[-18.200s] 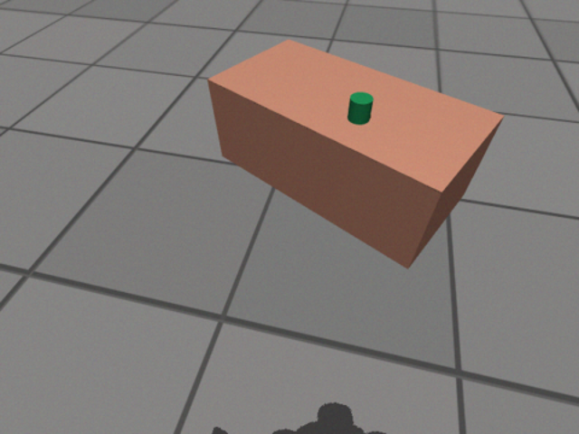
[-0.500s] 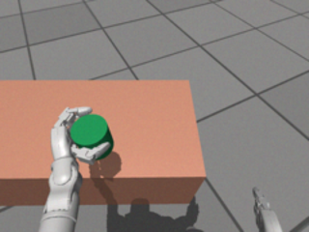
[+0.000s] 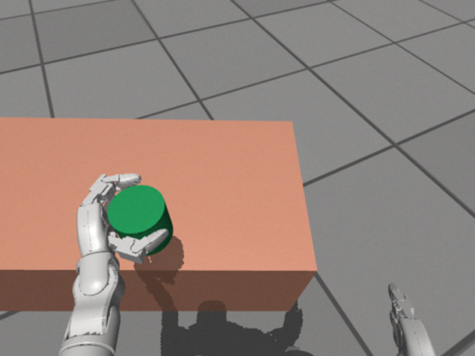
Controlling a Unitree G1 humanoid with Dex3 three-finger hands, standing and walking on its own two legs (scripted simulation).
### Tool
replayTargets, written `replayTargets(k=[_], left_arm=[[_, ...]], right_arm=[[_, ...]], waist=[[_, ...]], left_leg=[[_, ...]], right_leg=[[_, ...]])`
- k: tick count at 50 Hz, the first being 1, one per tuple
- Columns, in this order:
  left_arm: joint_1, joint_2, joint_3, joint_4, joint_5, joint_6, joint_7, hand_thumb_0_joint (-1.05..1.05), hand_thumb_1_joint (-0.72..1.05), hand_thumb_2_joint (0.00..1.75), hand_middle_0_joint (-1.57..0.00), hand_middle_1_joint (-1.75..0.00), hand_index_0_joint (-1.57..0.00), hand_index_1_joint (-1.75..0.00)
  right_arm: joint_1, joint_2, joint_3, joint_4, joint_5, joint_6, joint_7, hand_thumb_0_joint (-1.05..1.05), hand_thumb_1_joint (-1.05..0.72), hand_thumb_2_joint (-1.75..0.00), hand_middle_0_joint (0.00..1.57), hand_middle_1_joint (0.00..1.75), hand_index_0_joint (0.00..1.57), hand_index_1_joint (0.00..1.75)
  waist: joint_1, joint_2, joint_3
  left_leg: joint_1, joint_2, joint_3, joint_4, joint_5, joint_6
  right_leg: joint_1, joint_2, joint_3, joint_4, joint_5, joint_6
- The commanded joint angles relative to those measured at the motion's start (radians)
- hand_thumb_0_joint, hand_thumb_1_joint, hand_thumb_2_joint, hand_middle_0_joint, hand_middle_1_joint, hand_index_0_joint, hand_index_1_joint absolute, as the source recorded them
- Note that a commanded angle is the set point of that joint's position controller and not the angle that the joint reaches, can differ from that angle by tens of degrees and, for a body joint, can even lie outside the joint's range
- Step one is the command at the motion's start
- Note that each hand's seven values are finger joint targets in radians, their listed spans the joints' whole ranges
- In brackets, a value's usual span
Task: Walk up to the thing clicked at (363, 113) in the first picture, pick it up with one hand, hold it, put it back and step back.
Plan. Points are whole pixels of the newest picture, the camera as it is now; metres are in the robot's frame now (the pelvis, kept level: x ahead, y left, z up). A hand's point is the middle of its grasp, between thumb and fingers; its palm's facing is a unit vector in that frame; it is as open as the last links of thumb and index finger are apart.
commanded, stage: hold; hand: left
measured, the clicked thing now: (143, 221) +0.33 +0.18 +0.02
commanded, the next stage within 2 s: crouch in 0.02 s
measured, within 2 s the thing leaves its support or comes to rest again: neither
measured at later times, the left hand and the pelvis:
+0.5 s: hand (137, 213) +0.37 +0.21 -0.01, palm faces +0.34 -0.94 -0.02, open 11.7 cm; pelvis -0.01 -0.01 -0.01, yaw +0 degrees
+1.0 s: hand (145, 196) +0.45 +0.23 -0.07, palm faces +0.30 -0.95 +0.00, open 11.5 cm; pelvis -0.02 +0.01 -0.06, yaw -1 degrees
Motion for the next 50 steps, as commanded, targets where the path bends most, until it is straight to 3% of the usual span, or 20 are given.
replayTargets(k=[1, 3, 7, 9, 11, 16, 22, 25, 27, 29, 30, 32, 35, 37, 39, 41, 43, 47, 49, 50], left_arm=[[-0.374, 0.114, 0.015, -0.309, -0.009, -0.093, -0.017, 0.00, 0.08, 1.27, -1.20, -1.37, -1.23, -1.38], [-0.321, 0.075, 0.000, -0.241, -0.024, -0.078, -0.026, 0.00, 0.09, 1.26, -1.21, -1.38, -1.24, -1.39], [-0.385, 0.146, 0.065, -0.292, -0.027, -0.067, -0.009, 0.00, 0.02, 1.24, -1.18, -1.34, -1.19, -1.36], [-0.355, 0.105, 0.046, -0.247, -0.020, -0.063, -0.007, 0.00, 0.01, 1.26, -1.19, -1.36, -1.21, -1.37], [-0.339, 0.098, 0.070, -0.172, -0.029, -0.072, -0.012, 0.00, 0.01, 1.27, -1.19, -1.37, -1.21, -1.38], [-0.433, 0.160, 0.132, -0.076, -0.019, -0.122, -0.023, 0.00, -0.04, 1.27, -1.18, -1.36, -1.20, -1.37], [-0.615, 0.250, 0.187, 0.091, -0.005, -0.232, -0.040, 0.00, -0.05, 1.18, -1.09, -1.27, -1.11, -1.27], [-0.699, 0.323, 0.222, 0.152, -0.009, -0.298, -0.066, 0.00, -0.09, 1.13, -1.05, -1.22, -1.07, -1.22], [-0.766, 0.323, 0.200, 0.180, -0.011, -0.341, -0.089, 0.00, -0.11, 1.10, -1.04, -1.20, -1.06, -1.21], [-0.806, 0.388, 0.230, 0.220, -0.012, -0.368, -0.104, 0.00, -0.10, 1.09, -1.04, -1.19, -1.06, -1.20], [-0.817, 0.384, 0.221, 0.276, -0.008, -0.373, -0.112, 0.00, -0.13, 1.07, -1.03, -1.18, -1.05, -1.18], [-0.858, 0.393, 0.220, 0.323, -0.012, -0.388, -0.120, 0.00, -0.15, 1.05, -1.04, -1.17, -1.06, -1.18], [-0.900, 0.424, 0.242, 0.424, -0.005, -0.400, -0.124, 0.00, -0.07, 1.06, -1.07, -1.18, -1.09, -1.19], [-0.890, 0.430, 0.253, 0.483, 0.004, -0.403, -0.121, 0.00, -0.04, 1.06, -1.09, -1.19, -1.10, -1.19], [-0.927, 0.428, 0.252, 0.486, 0.010, -0.413, -0.120, 0.00, 0.01, 1.12, -1.14, -1.24, -1.15, -1.25], [-0.934, 0.454, 0.284, 0.510, 0.012, -0.422, -0.117, 0.00, 0.06, 1.15, -1.18, -1.29, -1.20, -1.29], [-0.927, 0.449, 0.295, 0.591, 0.014, -0.424, -0.114, 0.00, 0.05, 1.19, -1.21, -1.32, -1.23, -1.32], [-0.996, 0.493, 0.315, 0.544, 0.030, -0.458, -0.106, 0.00, 0.08, 1.21, -1.22, -1.32, -1.23, -1.33], [-1.006, 0.501, 0.326, 0.593, 0.034, -0.463, -0.107, 0.00, 0.08, 1.21, -1.23, -1.33, -1.25, -1.34], [-1.063, 0.538, 0.331, 0.532, 0.041, -0.477, -0.105, 0.00, 0.09, 1.23, -1.22, -1.33, -1.23, -1.34]], right_arm=[[0.012, -0.112, -0.053, -0.170, 0.008, -0.060, -0.015, 0.00, 0.53, -0.06, 0.05, 0.05, 0.05, 0.05], [0.025, -0.112, -0.057, -0.152, 0.009, -0.059, -0.015, 0.00, 0.54, -0.06, 0.05, 0.05, 0.05, 0.05], [0.012, -0.145, -0.092, -0.157, 0.015, -0.051, -0.016, 0.00, 0.54, -0.06, 0.05, 0.05, 0.05, 0.05], [-0.002, -0.115, -0.063, -0.192, 0.017, -0.051, -0.010, 0.00, 0.55, -0.05, 0.05, 0.05, 0.05, 0.05], [-0.006, -0.102, -0.051, -0.180, 0.017, -0.048, -0.010, 0.00, 0.55, -0.05, 0.05, 0.05, 0.05, 0.05], [-0.013, -0.119, -0.071, -0.183, 0.008, -0.049, -0.005, 0.00, 0.55, -0.05, 0.05, 0.05, 0.05, 0.05], [0.011, -0.136, -0.073, -0.194, -0.015, -0.062, 0.008, 0.00, 0.56, -0.05, 0.05, 0.05, 0.05, 0.05], [0.000, -0.137, -0.048, -0.264, -0.025, -0.072, 0.017, 0.00, 0.55, -0.05, 0.05, 0.05, 0.05, 0.05], [0.001, -0.124, -0.018, -0.302, -0.035, -0.075, 0.027, 0.00, 0.54, -0.05, 0.05, 0.05, 0.05, 0.05], [0.021, -0.165, -0.050, -0.321, -0.038, -0.075, 0.027, 0.00, 0.53, -0.06, 0.05, 0.05, 0.05, 0.05], [0.043, -0.148, -0.026, -0.297, -0.042, -0.073, 0.033, 0.00, 0.53, -0.06, 0.05, 0.05, 0.05, 0.05], [0.050, -0.177, -0.049, -0.329, -0.045, -0.071, 0.037, 0.00, 0.53, -0.06, 0.05, 0.05, 0.05, 0.05], [0.049, -0.173, -0.039, -0.318, -0.044, -0.066, 0.049, 0.00, 0.54, -0.05, 0.05, 0.05, 0.05, 0.05], [0.052, -0.196, -0.065, -0.308, -0.047, -0.062, 0.056, 0.00, 0.54, -0.05, 0.05, 0.05, 0.05, 0.05], [0.044, -0.198, -0.065, -0.338, -0.047, -0.060, 0.063, 0.00, 0.54, -0.05, 0.05, 0.05, 0.05, 0.05], [0.038, -0.192, -0.057, -0.318, -0.047, -0.056, 0.073, 0.00, 0.54, -0.05, 0.05, 0.05, 0.05, 0.05], [0.014, -0.212, -0.079, -0.352, -0.046, -0.059, 0.076, 0.00, 0.54, -0.05, 0.05, 0.05, 0.05, 0.05], [0.017, -0.188, -0.041, -0.374, -0.054, -0.054, 0.092, 0.00, 0.54, -0.05, 0.05, 0.05, 0.05, 0.05], [0.015, -0.219, -0.069, -0.403, -0.056, -0.052, 0.091, 0.00, 0.53, -0.05, 0.05, 0.05, 0.05, 0.05], [0.041, -0.197, -0.047, -0.382, -0.060, -0.050, 0.095, 0.00, 0.54, -0.06, 0.05, 0.05, 0.05, 0.05]], waist=[[-0.021, 0.072, -0.316], [-0.021, 0.049, -0.292], [-0.003, 0.075, -0.287], [0.001, 0.018, -0.256], [0.003, -0.027, -0.220], [-0.012, -0.006, -0.207], [-0.066, 0.040, -0.333], [-0.069, 0.043, -0.424], [-0.081, 0.078, -0.476], [-0.096, 0.112, -0.551], [-0.098, 0.111, -0.528], [-0.123, 0.126, -0.546], [-0.126, 0.162, -0.517], [-0.129, 0.179, -0.496], [-0.142, 0.178, -0.522], [-0.122, 0.182, -0.509], [-0.143, 0.154, -0.529], [-0.139, 0.194, -0.612], [-0.161, 0.186, -0.645], [-0.159, 0.231, -0.650]], left_leg=[[0.124, 0.002, -0.021, -0.150, 0.338, -0.029], [0.110, 0.000, -0.017, -0.145, 0.352, -0.027], [0.113, 0.001, -0.020, -0.161, 0.340, -0.029], [0.093, 0.005, -0.026, -0.170, 0.339, -0.030], [0.065, 0.006, -0.026, -0.163, 0.329, -0.024], [0.016, -0.007, -0.007, -0.137, 0.259, -0.012], [-0.026, -0.012, -0.008, -0.038, 0.275, -0.013], [-0.064, -0.020, -0.005, 0.014, 0.288, -0.011], [-0.072, -0.020, -0.012, 0.042, 0.321, -0.015], [-0.052, -0.022, -0.010, 0.073, 0.343, -0.013], [-0.086, -0.022, -0.015, 0.077, 0.341, -0.015], [-0.089, -0.019, -0.020, 0.092, 0.329, -0.017], [-0.122, -0.017, -0.032, 0.111, 0.286, -0.020], [-0.132, -0.012, -0.040, 0.118, 0.285, -0.025], [-0.143, -0.008, -0.047, 0.128, 0.283, -0.025], [-0.166, -0.004, -0.055, 0.139, 0.320, -0.032], [-0.176, 0.003, -0.066, 0.159, 0.344, -0.031], [-0.172, 0.010, -0.080, 0.199, 0.452, -0.041], [-0.167, 0.016, -0.091, 0.214, 0.463, -0.044], [-0.173, 0.011, -0.082, 0.223, 0.455, -0.043]], right_leg=[[0.205, 0.024, 0.001, -0.086, 0.259, -0.032], [0.209, 0.023, -0.001, -0.088, 0.274, -0.031], [0.216, 0.023, -0.002, -0.092, 0.255, -0.034], [0.220, 0.027, -0.008, -0.093, 0.250, -0.035], [0.210, 0.026, -0.007, -0.094, 0.247, -0.031], [0.161, 0.014, 0.013, -0.081, 0.210, -0.026], [0.090, 0.007, 0.031, -0.006, 0.254, -0.027], [0.113, 0.000, 0.040, 0.027, 0.299, -0.026], [0.091, 0.003, 0.039, 0.057, 0.322, -0.030], [0.095, 0.001, 0.047, 0.075, 0.346, -0.030], [0.076, 0.004, 0.040, 0.086, 0.343, -0.033], [0.039, 0.007, 0.037, 0.099, 0.328, -0.034], [-0.054, 0.014, 0.025, 0.113, 0.245, -0.037], [-0.102, 0.020, 0.013, 0.132, 0.223, -0.042], [-0.120, 0.024, 0.006, 0.150, 0.211, -0.046], [-0.139, 0.030, -0.003, 0.173, 0.217, -0.050], [-0.153, 0.038, -0.010, 0.197, 0.226, -0.051], [-0.176, 0.044, -0.014, 0.252, 0.277, -0.055], [-0.198, 0.048, -0.017, 0.272, 0.276, -0.056], [-0.206, 0.046, -0.011, 0.278, 0.272, -0.056]])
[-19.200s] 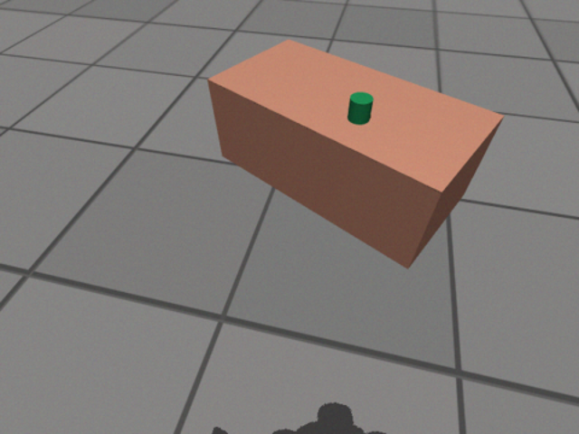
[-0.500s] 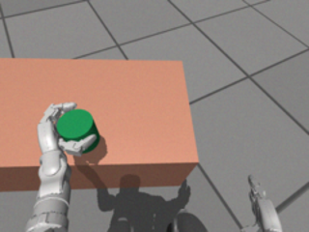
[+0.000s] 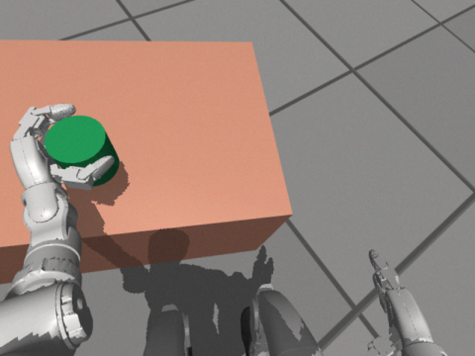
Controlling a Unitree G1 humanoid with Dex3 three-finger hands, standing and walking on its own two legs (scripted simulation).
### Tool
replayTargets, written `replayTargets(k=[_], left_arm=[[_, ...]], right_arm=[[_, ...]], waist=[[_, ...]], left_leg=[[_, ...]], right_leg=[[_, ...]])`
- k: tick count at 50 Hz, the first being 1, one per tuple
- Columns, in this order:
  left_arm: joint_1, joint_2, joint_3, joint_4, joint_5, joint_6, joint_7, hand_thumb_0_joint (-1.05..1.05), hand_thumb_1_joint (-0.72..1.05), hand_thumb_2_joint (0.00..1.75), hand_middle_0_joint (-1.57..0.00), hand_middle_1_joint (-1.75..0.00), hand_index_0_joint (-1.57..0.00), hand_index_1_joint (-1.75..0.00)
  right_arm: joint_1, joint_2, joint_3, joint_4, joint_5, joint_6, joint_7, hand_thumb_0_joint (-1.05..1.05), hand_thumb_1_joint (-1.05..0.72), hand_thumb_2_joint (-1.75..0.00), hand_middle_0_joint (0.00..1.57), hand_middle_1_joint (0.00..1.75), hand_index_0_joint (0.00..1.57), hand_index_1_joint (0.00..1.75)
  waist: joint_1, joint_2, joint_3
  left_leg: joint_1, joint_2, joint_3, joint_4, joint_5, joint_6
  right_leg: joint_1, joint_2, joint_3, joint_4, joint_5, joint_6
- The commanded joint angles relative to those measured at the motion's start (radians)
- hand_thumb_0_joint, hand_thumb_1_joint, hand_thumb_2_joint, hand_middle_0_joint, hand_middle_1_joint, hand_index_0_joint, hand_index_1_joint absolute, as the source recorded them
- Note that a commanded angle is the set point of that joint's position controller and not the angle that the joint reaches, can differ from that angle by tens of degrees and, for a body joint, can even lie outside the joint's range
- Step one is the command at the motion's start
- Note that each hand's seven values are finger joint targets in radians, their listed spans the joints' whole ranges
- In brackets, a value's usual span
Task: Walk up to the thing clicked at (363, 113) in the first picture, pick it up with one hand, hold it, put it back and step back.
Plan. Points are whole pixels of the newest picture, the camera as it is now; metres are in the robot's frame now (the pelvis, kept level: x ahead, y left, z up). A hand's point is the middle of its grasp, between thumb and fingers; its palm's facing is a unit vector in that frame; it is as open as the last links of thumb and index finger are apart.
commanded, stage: crouch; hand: left
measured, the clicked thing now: (85, 152) +0.47 +0.22 -0.03
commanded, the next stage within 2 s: lower in 0.72 s
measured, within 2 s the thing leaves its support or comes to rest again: rests again in 1.72 s
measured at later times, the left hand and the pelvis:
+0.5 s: hand (82, 144) +0.50 +0.23 -0.05, palm faces +0.34 -0.94 -0.01, open 11.5 cm; pelvis -0.02 -0.01 -0.03, yaw +0 degrees
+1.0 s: hand (84, 145) +0.51 +0.24 -0.08, palm faces +0.33 -0.94 -0.02, open 11.6 cm; pelvis -0.01 +0.00 -0.05, yaw -1 degrees
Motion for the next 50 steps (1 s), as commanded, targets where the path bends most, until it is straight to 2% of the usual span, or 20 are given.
replayTargets(k=[1, 3, 5, 7, 10, 11, 13, 16, 22, 25, 28, 30, 32, 35, 37, 38, 39, 45, 47, 50], left_arm=[[-0.472, 0.301, 0.058, -0.268, 0.007, -0.127, 0.000, 0.00, 0.07, 1.22, -1.23, -1.33, -1.24, -1.34], [-0.467, 0.287, 0.052, -0.238, 0.013, -0.127, -0.001, 0.00, 0.08, 1.21, -1.20, -1.31, -1.22, -1.32], [-0.514, 0.339, 0.069, -0.265, 0.026, -0.125, 0.006, 0.00, 0.09, 1.21, -1.21, -1.31, -1.22, -1.32], [-0.505, 0.286, 0.039, -0.197, 0.028, -0.112, 0.001, 0.00, 0.07, 1.20, -1.20, -1.30, -1.22, -1.31], [-0.533, 0.328, 0.055, -0.198, 0.036, -0.108, -0.003, 0.00, 0.08, 1.22, -1.19, -1.30, -1.21, -1.31], [-0.504, 0.291, 0.039, -0.114, 0.038, -0.096, -0.008, 0.00, 0.07, 1.21, -1.21, -1.31, -1.22, -1.32], [-0.554, 0.360, 0.070, -0.160, 0.047, -0.102, 0.000, 0.00, 0.07, 1.24, -1.22, -1.33, -1.24, -1.34], [-0.583, 0.371, 0.067, -0.149, 0.048, -0.104, 0.002, 0.00, 0.09, 1.24, -1.23, -1.35, -1.25, -1.35], [-0.606, 0.442, 0.104, -0.122, 0.051, -0.109, -0.002, 0.00, 0.07, 1.24, -1.23, -1.36, -1.25, -1.36], [-0.643, 0.507, 0.138, -0.155, 0.057, -0.117, 0.002, 0.00, 0.06, 1.25, -1.24, -1.36, -1.25, -1.37], [-0.647, 0.492, 0.125, -0.126, 0.059, -0.113, -0.001, 0.00, 0.06, 1.24, -1.23, -1.35, -1.25, -1.36], [-0.638, 0.521, 0.138, -0.117, 0.071, -0.111, 0.000, 0.00, 0.08, 1.25, -1.24, -1.36, -1.26, -1.36], [-0.647, 0.506, 0.115, -0.114, 0.079, -0.107, -0.005, 0.00, 0.06, 1.25, -1.24, -1.35, -1.25, -1.36], [-0.610, 0.528, 0.135, -0.094, 0.075, -0.097, -0.012, 0.00, 0.06, 1.24, -1.23, -1.35, -1.25, -1.36], [-0.596, 0.485, 0.114, -0.068, 0.059, -0.085, -0.024, 0.00, 0.06, 1.26, -1.24, -1.36, -1.25, -1.37], [-0.585, 0.523, 0.147, -0.088, 0.056, -0.084, -0.021, 0.00, 0.07, 1.27, -1.24, -1.36, -1.26, -1.37], [-0.593, 0.514, 0.140, -0.087, 0.058, -0.082, -0.021, 0.00, 0.07, 1.25, -1.25, -1.35, -1.26, -1.37], [-0.595, 0.445, 0.099, -0.049, 0.067, -0.092, -0.018, 0.00, 0.06, 1.27, -1.29, -1.41, -1.30, -1.42], [-0.584, 0.486, 0.118, -0.032, 0.078, -0.104, -0.009, 0.00, 0.05, 1.27, -1.31, -1.42, -1.32, -1.44], [-0.597, 0.505, 0.130, -0.040, 0.072, -0.125, -0.005, 0.00, 0.07, 1.30, -1.31, -1.45, -1.33, -1.46]], right_arm=[[0.053, -0.162, -0.103, -0.199, -0.003, -0.048, -0.011, 0.00, 0.53, -0.06, 0.05, 0.05, 0.05, 0.05], [0.058, -0.169, -0.105, -0.219, -0.006, -0.045, -0.010, 0.00, 0.53, -0.06, 0.05, 0.05, 0.05, 0.05], [0.089, -0.170, -0.108, -0.203, -0.008, -0.036, -0.008, 0.00, 0.53, -0.06, 0.05, 0.05, 0.05, 0.05], [0.068, -0.181, -0.114, -0.250, -0.006, -0.039, -0.008, 0.00, 0.53, -0.06, 0.05, 0.05, 0.05, 0.05], [0.080, -0.177, -0.112, -0.208, -0.009, -0.032, -0.007, 0.00, 0.53, -0.06, 0.05, 0.05, 0.05, 0.05], [0.037, -0.180, -0.111, -0.248, -0.006, -0.035, -0.006, 0.00, 0.53, -0.06, 0.05, 0.05, 0.05, 0.05], [0.052, -0.176, -0.108, -0.231, -0.007, -0.036, -0.008, 0.00, 0.53, -0.06, 0.05, 0.05, 0.05, 0.05], [0.041, -0.172, -0.096, -0.295, -0.007, -0.040, -0.008, 0.00, 0.54, -0.05, 0.05, 0.05, 0.05, 0.05], [0.053, -0.203, -0.121, -0.310, -0.008, -0.047, -0.018, 0.00, 0.54, -0.05, 0.05, 0.05, 0.05, 0.05], [0.058, -0.192, -0.115, -0.314, -0.006, -0.044, -0.018, 0.00, 0.53, -0.06, 0.05, 0.05, 0.05, 0.05], [0.072, -0.184, -0.109, -0.305, -0.007, -0.046, -0.018, 0.00, 0.53, -0.06, 0.05, 0.05, 0.05, 0.05], [0.040, -0.198, -0.123, -0.333, -0.006, -0.051, -0.020, 0.00, 0.53, -0.06, 0.05, 0.05, 0.05, 0.05], [0.034, -0.192, -0.117, -0.354, -0.008, -0.052, -0.021, 0.00, 0.53, -0.06, 0.05, 0.05, 0.05, 0.05], [0.088, -0.206, -0.132, -0.328, -0.005, -0.047, -0.022, 0.00, 0.53, -0.06, 0.05, 0.05, 0.05, 0.05], [0.064, -0.222, -0.143, -0.363, 0.001, -0.049, -0.022, 0.00, 0.53, -0.06, 0.05, 0.05, 0.05, 0.05], [0.114, -0.221, -0.150, -0.315, 0.002, -0.043, -0.022, 0.00, 0.53, -0.06, 0.05, 0.05, 0.05, 0.05], [0.106, -0.215, -0.137, -0.319, 0.000, -0.042, -0.019, 0.00, 0.53, -0.06, 0.05, 0.05, 0.05, 0.05], [0.051, -0.195, -0.127, -0.326, -0.001, -0.053, -0.015, 0.00, 0.52, -0.06, 0.05, 0.05, 0.05, 0.05], [0.040, -0.214, -0.141, -0.345, -0.002, -0.058, -0.017, 0.00, 0.52, -0.06, 0.05, 0.05, 0.05, 0.05], [0.055, -0.232, -0.154, -0.351, -0.005, -0.057, -0.014, 0.00, 0.53, -0.06, 0.05, 0.05, 0.05, 0.05]], waist=[[0.012, 0.247, -0.652], [0.000, 0.259, -0.660], [-0.009, 0.306, -0.663], [-0.038, 0.276, -0.648], [-0.044, 0.320, -0.626], [-0.049, 0.273, -0.590], [-0.046, 0.299, -0.574], [-0.061, 0.288, -0.608], [-0.085, 0.306, -0.632], [-0.073, 0.327, -0.671], [-0.087, 0.329, -0.661], [-0.084, 0.333, -0.654], [-0.095, 0.334, -0.639], [-0.095, 0.346, -0.668], [-0.107, 0.342, -0.695], [-0.100, 0.355, -0.689], [-0.096, 0.357, -0.681], [-0.123, 0.341, -0.611], [-0.124, 0.306, -0.596], [-0.129, 0.344, -0.634]], left_leg=[[0.352, -0.003, -0.064, -0.127, 0.559, -0.052], [0.351, -0.001, -0.068, -0.115, 0.571, -0.056], [0.365, -0.003, -0.062, -0.099, 0.559, -0.054], [0.347, 0.001, -0.068, -0.090, 0.561, -0.054], [0.328, 0.003, -0.067, -0.070, 0.573, -0.053], [0.289, 0.003, -0.072, -0.077, 0.514, -0.051], [0.254, -0.004, -0.064, -0.081, 0.432, -0.046], [0.220, -0.009, -0.058, -0.081, 0.364, -0.040], [0.195, -0.009, -0.061, -0.051, 0.343, -0.034], [0.177, -0.017, -0.048, -0.028, 0.366, -0.028], [0.138, -0.021, -0.041, -0.018, 0.360, -0.026], [0.123, -0.021, -0.042, -0.019, 0.308, -0.025], [0.107, -0.020, -0.040, -0.020, 0.251, -0.025], [0.132, -0.018, -0.039, -0.006, 0.326, -0.027], [0.181, -0.011, -0.051, 0.010, 0.434, -0.029], [0.175, -0.013, -0.049, 0.010, 0.444, -0.031], [0.190, -0.011, -0.050, 0.012, 0.472, -0.032], [0.145, -0.007, -0.058, 0.023, 0.425, -0.029], [0.107, -0.009, -0.057, 0.027, 0.381, -0.023], [0.166, -0.001, -0.078, 0.036, 0.452, -0.035]], right_leg=[[0.294, 0.036, 0.002, -0.018, 0.342, -0.060], [0.269, 0.038, -0.001, -0.001, 0.345, -0.061], [0.231, 0.039, 0.002, -0.002, 0.324, -0.060], [0.224, 0.041, -0.001, 0.000, 0.333, -0.059], [0.176, 0.041, 0.000, 0.010, 0.326, -0.059], [0.171, 0.043, -0.004, 0.005, 0.287, -0.059], [0.161, 0.040, 0.001, 0.006, 0.244, -0.058], [0.199, 0.040, 0.002, 0.003, 0.218, -0.054], [0.170, 0.041, 0.004, 0.023, 0.212, -0.052], [0.195, 0.036, 0.018, 0.035, 0.242, -0.050], [0.216, 0.033, 0.022, 0.042, 0.261, -0.047], [0.196, 0.032, 0.028, 0.037, 0.214, -0.047], [0.187, 0.030, 0.040, 0.024, 0.168, -0.044], [0.191, 0.033, 0.034, 0.038, 0.226, -0.047], [0.170, 0.040, 0.013, 0.054, 0.298, -0.051], [0.172, 0.038, 0.013, 0.061, 0.307, -0.051], [0.158, 0.041, 0.011, 0.061, 0.320, -0.052], [0.087, 0.045, 0.004, 0.069, 0.271, -0.054], [0.100, 0.045, 0.007, 0.068, 0.254, -0.052], [0.052, 0.052, -0.009, 0.096, 0.269, -0.056]])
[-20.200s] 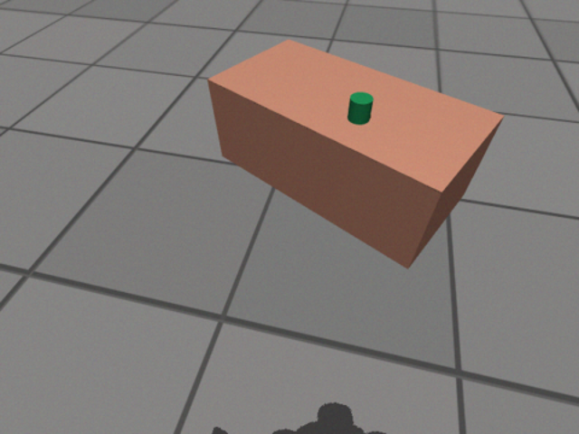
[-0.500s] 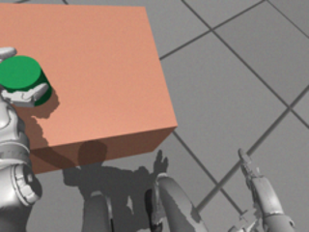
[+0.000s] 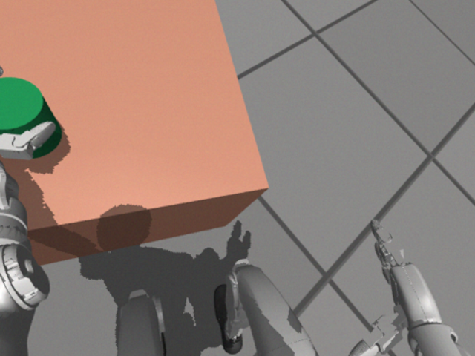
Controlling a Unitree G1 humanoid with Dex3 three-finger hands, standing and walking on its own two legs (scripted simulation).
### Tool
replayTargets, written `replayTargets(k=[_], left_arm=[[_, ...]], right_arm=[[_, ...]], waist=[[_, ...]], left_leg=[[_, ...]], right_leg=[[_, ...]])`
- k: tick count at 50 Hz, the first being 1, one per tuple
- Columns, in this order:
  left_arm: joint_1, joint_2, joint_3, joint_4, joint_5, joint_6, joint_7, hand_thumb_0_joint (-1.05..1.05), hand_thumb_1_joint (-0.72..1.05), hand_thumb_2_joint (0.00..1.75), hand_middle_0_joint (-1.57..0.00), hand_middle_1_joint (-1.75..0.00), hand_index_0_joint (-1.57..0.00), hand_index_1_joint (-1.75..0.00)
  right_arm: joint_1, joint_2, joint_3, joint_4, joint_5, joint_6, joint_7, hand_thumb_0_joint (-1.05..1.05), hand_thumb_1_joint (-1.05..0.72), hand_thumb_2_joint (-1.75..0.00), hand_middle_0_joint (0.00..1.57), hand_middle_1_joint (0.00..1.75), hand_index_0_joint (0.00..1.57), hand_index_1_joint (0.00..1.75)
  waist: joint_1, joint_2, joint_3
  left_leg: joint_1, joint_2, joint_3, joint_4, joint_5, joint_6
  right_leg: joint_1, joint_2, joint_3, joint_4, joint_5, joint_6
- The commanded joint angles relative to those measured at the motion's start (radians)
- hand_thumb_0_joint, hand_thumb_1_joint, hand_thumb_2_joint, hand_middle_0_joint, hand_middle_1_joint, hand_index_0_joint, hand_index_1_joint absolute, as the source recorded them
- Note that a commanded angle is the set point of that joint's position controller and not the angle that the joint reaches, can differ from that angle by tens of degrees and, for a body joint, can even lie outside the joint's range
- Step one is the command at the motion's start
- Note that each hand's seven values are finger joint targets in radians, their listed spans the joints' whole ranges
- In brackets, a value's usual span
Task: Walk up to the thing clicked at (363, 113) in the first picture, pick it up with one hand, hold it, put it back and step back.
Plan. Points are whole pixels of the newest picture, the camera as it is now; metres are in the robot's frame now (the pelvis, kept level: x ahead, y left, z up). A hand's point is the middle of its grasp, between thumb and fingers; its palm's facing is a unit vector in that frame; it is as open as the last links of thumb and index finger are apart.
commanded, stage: lower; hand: left
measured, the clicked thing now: (20, 120) +0.53 +0.24 -0.06
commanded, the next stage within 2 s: loosen in 0.40 s
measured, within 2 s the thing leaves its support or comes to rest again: rests again in 0.72 s
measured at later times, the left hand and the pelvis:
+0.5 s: hand (18, 122) +0.53 +0.25 -0.07, palm faces +0.36 -0.93 -0.02, open 11.7 cm; pelvis -0.02 +0.00 -0.03, yaw -1 degrees
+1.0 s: hand (14, 116) +0.54 +0.25 -0.06, palm faces +0.34 -0.94 -0.01, open 13.0 cm; pelvis -0.02 +0.00 -0.04, yaw -1 degrees
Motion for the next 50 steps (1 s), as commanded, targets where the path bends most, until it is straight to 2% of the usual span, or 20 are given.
replayTargets(k=[1, 6, 8, 10, 11, 13, 14, 17, 22, 25, 26, 29, 34, 35, 36, 37, 38, 40, 44, 50], left_arm=[[-0.411, 0.289, 0.033, -0.254, -0.009, -0.123, 0.004, 0.00, 0.08, 1.31, -1.30, -1.45, -1.32, -1.46], [-0.454, 0.314, 0.033, -0.300, 0.002, -0.142, -0.004, 0.00, 0.07, 1.31, -1.30, -1.44, -1.31, -1.45], [-0.464, 0.318, 0.040, -0.303, 0.000, -0.146, -0.006, 0.00, 0.06, 1.31, -1.30, -1.43, -1.31, -1.45], [-0.481, 0.307, 0.030, -0.294, 0.002, -0.144, -0.005, 0.00, 0.04, 1.31, -1.31, -1.45, -1.32, -1.46], [-0.484, 0.365, 0.056, -0.313, 0.017, -0.144, 0.002, 0.00, 0.03, 1.33, -1.31, -1.46, -1.32, -1.47], [-0.481, 0.319, 0.026, -0.268, 0.025, -0.134, 0.003, 0.00, 0.01, 1.34, -1.30, -1.45, -1.31, -1.47], [-0.484, 0.363, 0.050, -0.271, 0.030, -0.134, 0.009, 0.00, 0.01, 1.34, -1.32, -1.48, -1.33, -1.49], [-0.474, 0.370, 0.051, -0.238, 0.041, -0.120, 0.010, 0.00, 0.04, 1.37, -1.35, -1.51, -1.36, -1.52], [-0.461, 0.352, 0.052, -0.186, 0.024, -0.107, 0.008, 0.00, 0.09, 1.40, -1.37, -1.54, -1.39, -1.55], [-0.474, 0.385, 0.053, -0.197, 0.034, -0.110, 0.009, 0.00, 0.09, 1.39, -1.36, -1.54, -1.39, -1.54], [-0.466, 0.424, 0.069, -0.205, 0.037, -0.112, 0.011, 0.00, 0.13, 1.35, -1.44, -1.55, -1.47, -1.54], [-0.485, 0.405, 0.068, -0.234, 0.011, -0.113, -0.002, 0.00, -0.10, 1.11, -1.23, -1.31, -1.28, -1.30], [-0.518, 0.468, 0.076, -0.307, 0.023, -0.101, -0.003, 0.00, -0.30, 0.74, -1.03, -1.03, -1.07, -1.01], [-0.492, 0.403, 0.037, -0.241, 0.027, -0.088, -0.009, 0.00, -0.35, 0.68, -1.00, -0.99, -1.03, -0.97], [-0.564, 0.450, 0.052, -0.375, 0.027, -0.101, -0.004, 0.00, -0.42, 0.62, -0.96, -0.93, -0.99, -0.91], [-0.554, 0.460, 0.065, -0.358, 0.028, -0.095, -0.003, 0.00, -0.49, 0.56, -0.94, -0.90, -0.98, -0.88], [-0.524, 0.431, 0.056, -0.336, 0.030, -0.084, -0.005, 0.00, -0.52, 0.56, -0.86, -0.82, -0.90, -0.80], [-0.459, 0.298, -0.008, -0.199, 0.025, -0.051, -0.016, 0.00, -0.61, 0.43, -0.73, -0.69, -0.76, -0.68], [-0.398, 0.301, -0.006, -0.156, 0.029, -0.015, -0.015, 0.00, -0.61, 0.36, -0.64, -0.58, -0.67, -0.57], [-0.409, 0.324, 0.038, -0.183, 0.004, -0.038, 0.004, 0.00, -0.59, 0.32, -0.54, -0.50, -0.56, -0.48]], right_arm=[[0.097, -0.197, -0.160, -0.166, 0.002, -0.055, -0.021, 0.00, 0.53, -0.06, 0.05, 0.05, 0.05, 0.05], [0.114, -0.189, -0.150, -0.156, -0.005, -0.052, -0.011, 0.00, 0.52, -0.06, 0.05, 0.05, 0.05, 0.05], [0.100, -0.179, -0.132, -0.153, -0.010, -0.051, -0.003, 0.00, 0.51, -0.06, 0.05, 0.05, 0.05, 0.05], [0.017, -0.200, -0.148, -0.245, -0.009, -0.057, -0.004, 0.00, 0.51, -0.07, 0.05, 0.05, 0.05, 0.05], [0.079, -0.203, -0.164, -0.147, -0.016, -0.049, -0.006, 0.00, 0.51, -0.06, 0.05, 0.05, 0.05, 0.05], [0.038, -0.196, -0.142, -0.207, -0.017, -0.047, 0.001, 0.00, 0.51, -0.06, 0.05, 0.05, 0.05, 0.05], [0.059, -0.208, -0.168, -0.156, -0.016, -0.044, -0.003, 0.00, 0.51, -0.06, 0.05, 0.05, 0.05, 0.05], [0.059, -0.211, -0.164, -0.204, -0.017, -0.037, -0.004, 0.00, 0.52, -0.06, 0.05, 0.05, 0.05, 0.05], [0.039, -0.218, -0.163, -0.244, -0.004, -0.045, -0.013, 0.00, 0.53, -0.06, 0.05, 0.05, 0.05, 0.05], [0.036, -0.215, -0.159, -0.275, -0.001, -0.051, -0.019, 0.00, 0.54, -0.05, 0.05, 0.05, 0.05, 0.05], [0.058, -0.214, -0.161, -0.260, -0.001, -0.051, -0.019, 0.00, 0.54, -0.05, 0.05, 0.05, 0.05, 0.05], [0.046, -0.226, -0.165, -0.316, 0.008, -0.061, -0.022, 0.00, 0.53, -0.04, 0.05, 0.05, 0.05, 0.05], [0.088, -0.226, -0.177, -0.249, 0.007, -0.057, -0.026, 0.00, 0.52, -0.05, 0.05, 0.05, 0.05, 0.05], [0.080, -0.222, -0.170, -0.257, 0.006, -0.055, -0.024, 0.00, 0.51, -0.05, 0.05, 0.05, 0.05, 0.05], [0.094, -0.212, -0.176, -0.216, 0.003, -0.053, -0.023, 0.00, 0.51, -0.05, 0.05, 0.05, 0.05, 0.05], [0.107, -0.219, -0.179, -0.208, 0.002, -0.050, -0.025, 0.00, 0.51, -0.05, 0.05, 0.05, 0.05, 0.05], [0.097, -0.217, -0.181, -0.209, 0.000, -0.050, -0.023, 0.00, 0.51, -0.05, 0.05, 0.05, 0.05, 0.05], [0.071, -0.210, -0.172, -0.226, 0.006, -0.054, -0.019, 0.00, 0.51, -0.05, 0.05, 0.05, 0.05, 0.05], [0.063, -0.212, -0.153, -0.261, 0.013, -0.046, -0.019, 0.00, 0.53, -0.05, 0.05, 0.05, 0.05, 0.05], [0.072, -0.228, -0.177, -0.277, 0.023, -0.050, -0.024, 0.00, 0.54, -0.05, 0.05, 0.05, 0.05, 0.05]], waist=[[0.001, 0.371, -0.643], [-0.014, 0.463, -0.687], [-0.004, 0.501, -0.685], [-0.010, 0.477, -0.705], [0.000, 0.535, -0.693], [-0.011, 0.516, -0.671], [-0.008, 0.538, -0.658], [-0.027, 0.489, -0.675], [-0.049, 0.404, -0.621], [-0.055, 0.378, -0.624], [-0.049, 0.380, -0.645], [-0.055, 0.380, -0.715], [-0.031, 0.504, -0.713], [-0.047, 0.497, -0.684], [-0.034, 0.560, -0.688], [-0.029, 0.575, -0.690], [-0.034, 0.571, -0.688], [-0.057, 0.503, -0.588], [-0.048, 0.410, -0.567], [-0.047, 0.330, -0.602]], left_leg=[[0.463, -0.012, -0.041, -0.150, 0.539, -0.029], [0.527, -0.002, -0.058, -0.118, 0.664, -0.048], [0.558, 0.004, -0.066, -0.110, 0.682, -0.056], [0.533, 0.004, -0.069, -0.108, 0.638, -0.054], [0.530, 0.004, -0.061, -0.104, 0.627, -0.058], [0.514, 0.007, -0.068, -0.099, 0.610, -0.057], [0.501, 0.006, -0.067, -0.102, 0.574, -0.059], [0.417, -0.001, -0.051, -0.092, 0.503, -0.045], [0.287, -0.010, -0.045, -0.092, 0.360, -0.028], [0.218, -0.018, -0.033, -0.079, 0.297, -0.017], [0.200, -0.020, -0.024, -0.068, 0.290, -0.014], [0.217, -0.024, -0.025, -0.048, 0.323, -0.010], [0.321, -0.022, -0.029, -0.048, 0.375, -0.026], [0.341, -0.017, -0.034, -0.053, 0.381, -0.030], [0.352, -0.016, -0.030, -0.053, 0.382, -0.036], [0.394, -0.013, -0.035, -0.055, 0.413, -0.041], [0.415, -0.009, -0.040, -0.050, 0.450, -0.042], [0.373, -0.006, -0.048, -0.068, 0.421, -0.044], [0.275, -0.009, -0.042, -0.085, 0.360, -0.031], [0.228, -0.014, -0.042, -0.087, 0.320, -0.016]], right_leg=[[0.324, 0.043, 0.022, -0.064, 0.328, -0.047], [0.258, 0.046, 0.013, -0.022, 0.378, -0.053], [0.204, 0.048, 0.009, -0.011, 0.350, -0.056], [0.219, 0.048, 0.008, -0.007, 0.333, -0.057], [0.198, 0.048, 0.013, 0.002, 0.318, -0.058], [0.166, 0.051, 0.006, 0.005, 0.293, -0.060], [0.155, 0.049, 0.008, 0.009, 0.272, -0.060], [0.212, 0.050, 0.014, 0.005, 0.269, -0.055], [0.234, 0.048, 0.017, 0.000, 0.212, -0.045], [0.265, 0.042, 0.036, -0.006, 0.185, -0.038], [0.298, 0.037, 0.049, -0.002, 0.187, -0.034], [0.326, 0.035, 0.059, 0.007, 0.230, -0.032], [0.238, 0.036, 0.047, 0.027, 0.231, -0.043], [0.197, 0.040, 0.035, 0.027, 0.227, -0.046], [0.184, 0.039, 0.041, 0.035, 0.215, -0.048], [0.163, 0.042, 0.032, 0.035, 0.222, -0.052], [0.150, 0.046, 0.024, 0.037, 0.235, -0.053], [0.120, 0.047, 0.012, 0.020, 0.214, -0.054], [0.181, 0.046, 0.010, -0.001, 0.205, -0.048], [0.230, 0.049, 0.008, 0.006, 0.196, -0.043]])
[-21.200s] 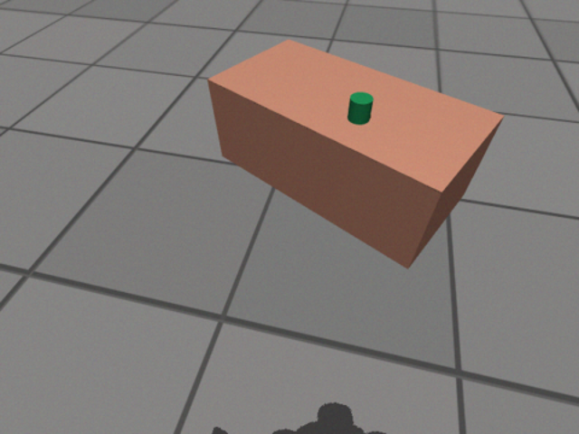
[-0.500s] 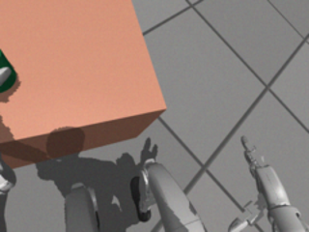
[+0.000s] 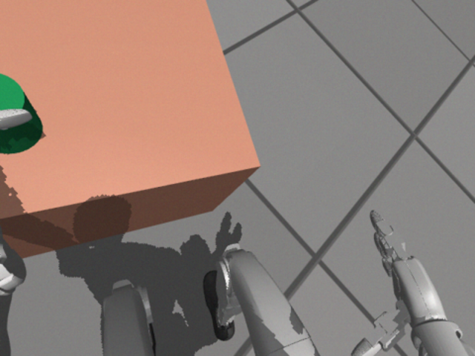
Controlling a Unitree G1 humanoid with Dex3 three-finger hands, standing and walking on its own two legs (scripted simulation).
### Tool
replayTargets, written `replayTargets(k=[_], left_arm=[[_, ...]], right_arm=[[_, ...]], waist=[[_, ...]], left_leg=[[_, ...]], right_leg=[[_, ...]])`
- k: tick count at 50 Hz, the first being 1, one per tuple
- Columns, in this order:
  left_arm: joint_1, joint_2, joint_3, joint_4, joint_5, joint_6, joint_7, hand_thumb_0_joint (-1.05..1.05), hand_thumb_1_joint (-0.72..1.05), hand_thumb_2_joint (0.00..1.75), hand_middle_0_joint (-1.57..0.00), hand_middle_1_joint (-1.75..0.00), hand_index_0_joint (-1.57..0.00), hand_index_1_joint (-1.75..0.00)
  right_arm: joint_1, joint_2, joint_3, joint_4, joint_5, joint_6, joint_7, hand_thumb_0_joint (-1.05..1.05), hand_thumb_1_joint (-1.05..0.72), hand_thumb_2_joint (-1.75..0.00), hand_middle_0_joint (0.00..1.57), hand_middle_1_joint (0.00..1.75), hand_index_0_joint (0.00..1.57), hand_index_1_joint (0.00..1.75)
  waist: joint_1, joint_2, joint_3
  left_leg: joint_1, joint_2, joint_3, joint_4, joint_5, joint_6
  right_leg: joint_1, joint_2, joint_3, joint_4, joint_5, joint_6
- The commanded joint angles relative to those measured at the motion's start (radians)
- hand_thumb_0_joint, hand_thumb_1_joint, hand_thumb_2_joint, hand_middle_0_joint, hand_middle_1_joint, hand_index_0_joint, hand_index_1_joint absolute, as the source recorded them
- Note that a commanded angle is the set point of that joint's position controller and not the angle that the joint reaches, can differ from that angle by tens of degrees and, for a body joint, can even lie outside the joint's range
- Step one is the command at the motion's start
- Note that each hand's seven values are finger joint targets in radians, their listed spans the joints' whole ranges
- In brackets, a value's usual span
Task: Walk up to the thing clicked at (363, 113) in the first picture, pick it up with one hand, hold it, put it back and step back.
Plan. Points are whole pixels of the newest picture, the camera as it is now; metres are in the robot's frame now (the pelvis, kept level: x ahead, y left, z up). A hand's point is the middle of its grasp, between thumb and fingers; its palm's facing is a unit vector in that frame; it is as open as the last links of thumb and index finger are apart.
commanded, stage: open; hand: left
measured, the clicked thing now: (0, 115) +0.54 +0.25 -0.09
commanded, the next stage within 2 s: withdraw in 0.10 s
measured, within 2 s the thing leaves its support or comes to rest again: neither
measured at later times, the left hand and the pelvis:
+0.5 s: hand out of the picture +0.56 +0.30 +0.02, palm faces +0.42 -0.91 +0.00, open 17.1 cm; pelvis +0.01 +0.00 +0.02, yaw +0 degrees
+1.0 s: hand out of the picture +0.48 +0.43 +0.15, palm faces +0.58 -0.77 -0.27, open 17.3 cm; pelvis +0.04 +0.01 +0.10, yaw +1 degrees
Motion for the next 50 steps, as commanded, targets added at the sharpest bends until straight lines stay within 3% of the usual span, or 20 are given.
replayTargets(k=[1, 5, 6, 8, 10, 14, 18, 22, 26, 33, 34, 35, 36, 37, 39, 40, 42, 45, 48, 50], left_arm=[[-0.335, 0.242, 0.034, -0.209, -0.009, -0.084, 0.013, 0.00, -0.59, 0.30, -0.52, -0.47, -0.54, -0.46], [-0.375, 0.241, 0.026, -0.247, 0.005, -0.118, 0.019, 0.00, -0.58, 0.27, -0.44, -0.40, -0.46, -0.39], [-0.343, 0.193, -0.005, -0.184, 0.007, -0.112, 0.013, 0.00, -0.61, 0.25, -0.42, -0.37, -0.43, -0.37], [-0.369, 0.252, 0.019, -0.252, 0.013, -0.121, 0.012, 0.00, -0.61, 0.20, -0.35, -0.30, -0.36, -0.30], [-0.328, 0.176, -0.030, -0.157, 0.014, -0.101, 0.001, 0.00, -0.61, 0.15, -0.30, -0.25, -0.31, -0.25], [-0.342, 0.291, 0.028, -0.267, 0.024, -0.094, 0.008, 0.00, -0.61, 0.14, -0.16, -0.17, -0.18, -0.17], [-0.362, 0.391, 0.099, -0.362, 0.010, -0.076, 0.000, 0.00, -0.61, 0.11, -0.12, -0.13, -0.13, -0.13], [-0.369, 0.432, 0.090, -0.405, 0.012, -0.030, -0.046, 0.00, -0.61, 0.05, -0.08, -0.07, -0.09, -0.08], [-0.267, 0.421, 0.075, -0.333, 0.006, 0.037, -0.098, 0.00, -0.61, 0.02, -0.07, -0.06, -0.08, -0.06], [-0.137, 0.295, 0.054, -0.181, -0.074, 0.095, -0.182, 0.00, -0.61, 0.08, -0.06, -0.08, -0.06, -0.09], [-0.016, 0.442, 0.071, -0.010, 0.048, 0.193, -0.122, 0.00, -0.61, 0.06, -0.07, -0.08, -0.08, -0.08], [-0.150, 0.431, 0.076, -0.159, 0.025, 0.221, -0.095, 0.00, -0.61, 0.06, -0.08, -0.08, -0.08, -0.09], [-0.194, 0.375, 0.029, -0.188, 0.023, 0.241, -0.091, 0.00, -0.61, 0.07, -0.08, -0.09, -0.07, -0.09], [-0.223, 0.402, 0.043, -0.260, 0.026, 0.256, -0.084, 0.00, -0.61, 0.07, -0.07, -0.08, -0.07, -0.09], [-0.270, 0.561, 0.109, -0.384, 0.050, 0.284, -0.047, 0.00, -0.61, 0.07, -0.08, -0.08, -0.08, -0.09], [-0.268, 0.575, 0.102, -0.401, 0.060, 0.299, -0.031, 0.00, -0.61, 0.06, -0.09, -0.09, -0.09, -0.10], [-0.284, 0.568, 0.092, -0.452, 0.065, 0.317, -0.001, 0.00, -0.61, 0.06, -0.11, -0.09, -0.11, -0.10], [-0.257, 0.499, 0.062, -0.421, 0.068, 0.347, 0.034, 0.00, -0.43, 0.13, -0.06, -0.07, -0.06, -0.08], [-0.056, 0.182, -0.112, -0.105, 0.063, 0.395, 0.026, 0.00, -0.46, 0.11, -0.06, -0.07, -0.06, -0.07], [-0.075, 0.296, -0.060, -0.152, 0.072, 0.402, 0.038, 0.00, -0.48, 0.10, -0.06, -0.07, -0.06, -0.07]], right_arm=[[0.075, -0.215, -0.187, -0.163, 0.009, -0.055, -0.039, 0.00, 0.54, -0.05, 0.05, 0.05, 0.05, 0.05], [0.061, -0.201, -0.177, -0.186, 0.005, -0.060, -0.040, 0.00, 0.54, -0.05, 0.05, 0.05, 0.05, 0.05], [0.053, -0.201, -0.169, -0.184, 0.006, -0.060, -0.039, 0.00, 0.53, -0.05, 0.05, 0.05, 0.05, 0.05], [0.096, -0.195, -0.169, -0.140, -0.001, -0.054, -0.037, 0.00, 0.53, -0.05, 0.05, 0.05, 0.05, 0.05], [0.088, -0.188, -0.156, -0.146, 0.001, -0.052, -0.033, 0.00, 0.53, -0.05, 0.05, 0.05, 0.05, 0.05], [0.075, -0.226, -0.181, -0.265, 0.003, -0.047, -0.030, 0.00, 0.55, -0.05, 0.05, 0.05, 0.05, 0.05], [0.133, -0.238, -0.209, -0.256, 0.009, -0.021, -0.039, 0.00, 0.54, -0.05, 0.05, 0.05, 0.05, 0.05], [0.121, -0.217, -0.191, -0.227, 0.019, -0.015, -0.047, 0.00, 0.52, -0.05, 0.05, 0.05, 0.05, 0.05], [0.110, -0.191, -0.140, -0.211, 0.030, -0.013, -0.054, 0.00, 0.53, -0.05, 0.05, 0.05, 0.05, 0.05], [0.096, -0.176, -0.103, -0.141, 0.043, -0.031, -0.064, 0.00, 0.56, -0.05, 0.05, 0.05, 0.05, 0.05], [0.117, -0.206, -0.115, -0.152, 0.057, -0.016, -0.063, 0.00, 0.50, -0.06, 0.06, 0.05, 0.05, 0.05], [0.115, -0.193, -0.102, -0.139, 0.062, -0.004, -0.057, 0.00, 0.49, -0.06, 0.06, 0.05, 0.05, 0.05], [0.126, -0.182, -0.092, -0.146, 0.063, -0.001, -0.054, 0.00, 0.50, -0.06, 0.05, 0.05, 0.05, 0.05], [0.145, -0.206, -0.119, -0.169, 0.067, 0.004, -0.055, 0.00, 0.51, -0.06, 0.05, 0.05, 0.05, 0.05], [0.170, -0.209, -0.130, -0.106, 0.068, 0.019, -0.052, 0.00, 0.49, -0.07, 0.05, 0.05, 0.05, 0.05], [0.162, -0.209, -0.119, -0.078, 0.071, 0.028, -0.052, 0.00, 0.45, -0.08, 0.06, 0.05, 0.05, 0.05], [0.147, -0.194, -0.117, 0.010, 0.068, 0.043, -0.055, 0.00, 0.40, -0.09, 0.05, 0.05, 0.05, 0.05], [0.063, -0.146, -0.056, 0.061, 0.070, 0.045, -0.054, 0.00, 0.16, -0.33, 0.13, 0.19, 0.13, 0.19], [-0.084, -0.062, 0.073, 0.064, 0.074, 0.030, -0.041, 0.00, -0.08, -0.57, 0.14, 0.21, 0.14, 0.21], [-0.161, -0.091, 0.074, -0.006, 0.079, 0.026, -0.048, 0.00, -0.24, -0.65, 0.16, 0.23, 0.16, 0.23]], waist=[[0.012, 0.334, -0.601], [0.013, 0.357, -0.618], [0.010, 0.351, -0.600], [0.017, 0.409, -0.622], [0.011, 0.399, -0.574], [0.020, 0.439, -0.683], [0.038, 0.465, -0.725], [0.058, 0.502, -0.693], [0.092, 0.450, -0.578], [0.104, 0.301, -0.415], [0.159, 0.333, -0.441], [0.148, 0.330, -0.457], [0.134, 0.318, -0.498], [0.142, 0.324, -0.570], [0.177, 0.406, -0.644], [0.205, 0.399, -0.638], [0.211, 0.421, -0.601], [0.235, 0.423, -0.526], [0.236, 0.268, -0.317], [0.273, 0.219, -0.372]], left_leg=[[0.431, -0.014, -0.031, -0.225, 0.343, -0.026], [0.446, -0.019, -0.026, -0.224, 0.340, -0.028], [0.461, -0.016, -0.034, -0.229, 0.367, -0.035], [0.493, -0.018, -0.021, -0.213, 0.398, -0.034], [0.498, -0.014, -0.032, -0.225, 0.413, -0.045], [0.591, -0.007, -0.036, -0.224, 0.492, -0.053], [0.572, -0.018, -0.012, -0.244, 0.461, -0.044], [0.638, -0.015, -0.005, -0.277, 0.469, -0.045], [0.623, -0.016, 0.005, -0.330, 0.446, -0.043], [0.614, -0.003, -0.009, -0.405, 0.427, -0.038], [0.704, -0.008, -0.006, -0.451, 0.471, -0.049], [0.721, 0.002, -0.013, -0.464, 0.487, -0.056], [0.761, 0.002, -0.010, -0.469, 0.499, -0.053], [0.829, 0.005, -0.019, -0.483, 0.543, -0.059], [0.945, 0.005, -0.017, -0.502, 0.634, -0.070], [0.974, 0.004, -0.020, -0.525, 0.632, -0.074], [1.006, 0.004, -0.015, -0.545, 0.658, -0.076], [1.031, 0.004, -0.006, -0.581, 0.671, -0.077], [0.912, 0.014, -0.020, -0.631, 0.591, -0.068], [0.867, 0.003, 0.003, -0.653, 0.547, -0.055]], right_leg=[[0.382, 0.047, 0.015, -0.100, 0.192, -0.050], [0.384, 0.042, 0.024, -0.101, 0.191, -0.050], [0.369, 0.043, 0.017, -0.097, 0.203, -0.053], [0.358, 0.042, 0.026, -0.098, 0.221, -0.052], [0.326, 0.043, 0.017, -0.097, 0.221, -0.056], [0.377, 0.044, 0.017, -0.100, 0.261, -0.056], [0.507, 0.035, 0.041, -0.129, 0.281, -0.048], [0.511, 0.035, 0.055, -0.168, 0.269, -0.050], [0.559, 0.038, 0.056, -0.228, 0.259, -0.049], [0.558, 0.047, 0.032, -0.296, 0.234, -0.047], [0.588, 0.048, 0.023, -0.316, 0.259, -0.052], [0.575, 0.057, 0.021, -0.321, 0.258, -0.055], [0.601, 0.057, 0.023, -0.338, 0.272, -0.053], [0.631, 0.059, 0.018, -0.343, 0.297, -0.054], [0.667, 0.057, 0.025, -0.357, 0.327, -0.055], [0.678, 0.056, 0.027, -0.369, 0.312, -0.055], [0.678, 0.052, 0.036, -0.389, 0.315, -0.055], [0.688, 0.048, 0.041, -0.426, 0.303, -0.055], [0.676, 0.052, 0.025, -0.477, 0.254, -0.051], [0.803, 0.045, 0.030, -0.502, 0.282, -0.051]])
